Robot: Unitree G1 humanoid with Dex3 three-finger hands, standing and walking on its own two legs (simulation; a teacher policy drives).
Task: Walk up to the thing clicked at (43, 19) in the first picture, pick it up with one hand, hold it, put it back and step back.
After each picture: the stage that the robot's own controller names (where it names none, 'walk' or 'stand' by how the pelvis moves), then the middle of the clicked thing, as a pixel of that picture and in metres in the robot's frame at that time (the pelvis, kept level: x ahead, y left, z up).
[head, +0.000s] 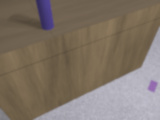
stand; (44, 6) +0.78 +0.25 +0.10
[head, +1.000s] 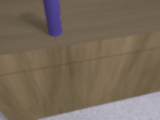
walk; (52, 10) +0.66 +0.23 +0.11
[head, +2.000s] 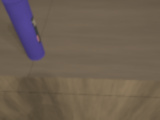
stand; (27, 31) +0.48 +0.25 +0.12
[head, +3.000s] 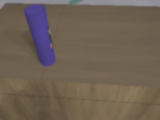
walk; (42, 38) +0.51 +0.20 +0.10
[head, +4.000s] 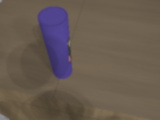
stand; (58, 49) +0.39 +0.11 +0.11
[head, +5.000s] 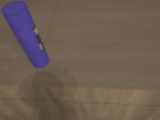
stand; (29, 39) +0.45 +0.23 +0.12
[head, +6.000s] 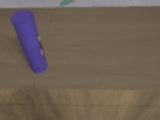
stand; (32, 46) +0.47 +0.23 +0.10
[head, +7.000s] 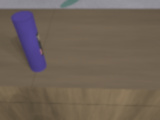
stand; (31, 45) +0.49 +0.23 +0.09
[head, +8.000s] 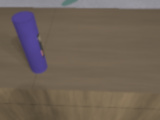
stand; (32, 46) +0.47 +0.23 +0.09
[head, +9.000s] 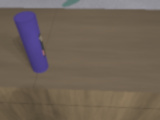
stand; (33, 45) +0.48 +0.22 +0.09
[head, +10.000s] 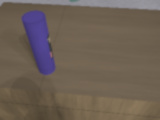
stand; (41, 46) +0.46 +0.19 +0.09
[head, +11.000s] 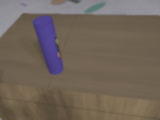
rise first; (50, 48) +0.48 +0.20 +0.10
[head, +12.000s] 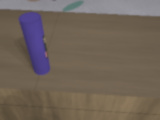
go down; (37, 47) +0.48 +0.19 +0.10
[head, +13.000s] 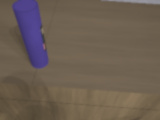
go down; (33, 38) +0.48 +0.19 +0.11
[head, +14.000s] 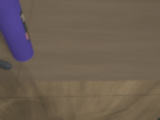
close in; (13, 27) +0.47 +0.20 +0.14
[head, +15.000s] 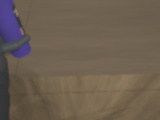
close; (8, 23) +0.50 +0.21 +0.15
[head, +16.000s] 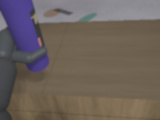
lift; (25, 30) +0.33 +0.16 +0.31
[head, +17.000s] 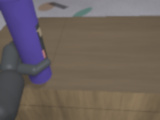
hold; (30, 44) +0.34 +0.16 +0.25
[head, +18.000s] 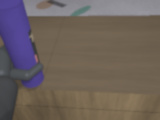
hold; (22, 49) +0.33 +0.19 +0.24
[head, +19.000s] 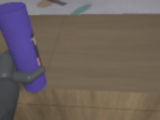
hold; (25, 52) +0.33 +0.19 +0.22
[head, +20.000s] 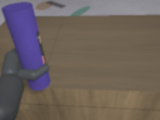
crouch; (30, 51) +0.35 +0.18 +0.22
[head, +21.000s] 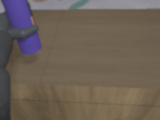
crouch; (19, 12) +0.45 +0.21 +0.27
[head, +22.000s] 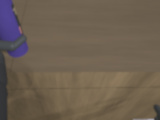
lower; (6, 22) +0.49 +0.21 +0.14
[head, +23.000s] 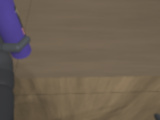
lower; (8, 24) +0.48 +0.21 +0.15
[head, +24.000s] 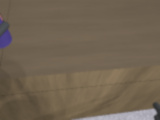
lower; out of the picture +0.53 +0.23 +0.15
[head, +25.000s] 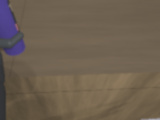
lower; (2, 19) +0.50 +0.22 +0.15
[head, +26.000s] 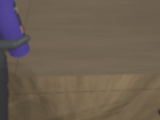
open; (8, 21) +0.50 +0.21 +0.15
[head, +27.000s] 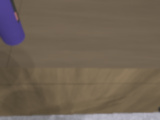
rise; (0, 6) +0.50 +0.21 +0.16
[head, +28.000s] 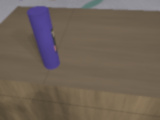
sink last; (46, 41) +0.48 +0.20 +0.12
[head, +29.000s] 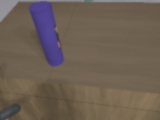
stand; (49, 37) +0.48 +0.20 +0.13
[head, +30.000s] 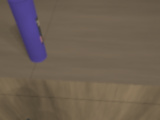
stand; (30, 31) +0.49 +0.21 +0.15
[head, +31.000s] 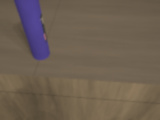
stand; (34, 29) +0.50 +0.20 +0.15
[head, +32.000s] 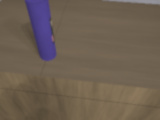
stand; (43, 31) +0.50 +0.20 +0.13
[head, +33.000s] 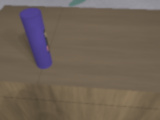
stand; (38, 41) +0.50 +0.21 +0.09
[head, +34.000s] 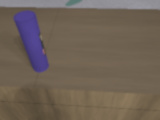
stand; (34, 45) +0.48 +0.23 +0.09
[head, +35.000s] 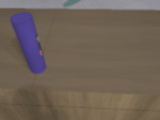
stand; (31, 46) +0.48 +0.23 +0.09
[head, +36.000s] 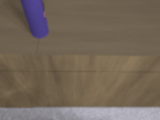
walk; (33, 6) +0.56 +0.20 +0.11
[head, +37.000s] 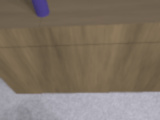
walk; out of the picture +0.75 +0.28 +0.12
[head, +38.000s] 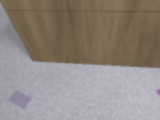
walk; out of the picture +1.09 +0.20 +0.12
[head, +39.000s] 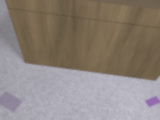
stand; out of the picture +1.10 +0.16 +0.11
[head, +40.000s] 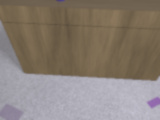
stand; out of the picture +1.07 +0.19 +0.09
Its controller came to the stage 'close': yes
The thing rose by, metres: 0.21
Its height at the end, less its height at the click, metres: +0.00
